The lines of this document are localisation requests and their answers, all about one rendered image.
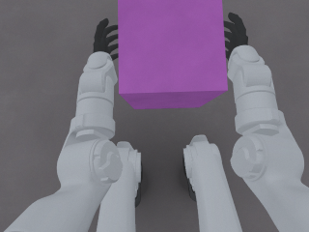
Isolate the carton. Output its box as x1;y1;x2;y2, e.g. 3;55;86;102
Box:
118;0;228;109

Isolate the robot right forearm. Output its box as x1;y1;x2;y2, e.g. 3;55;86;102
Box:
227;44;297;145

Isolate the robot left shin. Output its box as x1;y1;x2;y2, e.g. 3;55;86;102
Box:
116;141;139;198

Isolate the robot left forearm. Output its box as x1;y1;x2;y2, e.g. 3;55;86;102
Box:
57;51;118;173

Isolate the left robot thigh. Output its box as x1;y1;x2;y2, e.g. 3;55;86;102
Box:
96;147;141;232

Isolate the right robot hand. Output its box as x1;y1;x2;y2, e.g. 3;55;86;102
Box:
223;13;248;61

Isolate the left robot hand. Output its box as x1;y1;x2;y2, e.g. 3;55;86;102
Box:
93;18;119;61

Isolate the right robot upper arm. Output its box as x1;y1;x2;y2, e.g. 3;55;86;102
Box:
230;133;309;232

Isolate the left robot upper arm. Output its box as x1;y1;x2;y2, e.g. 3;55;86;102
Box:
4;138;123;232

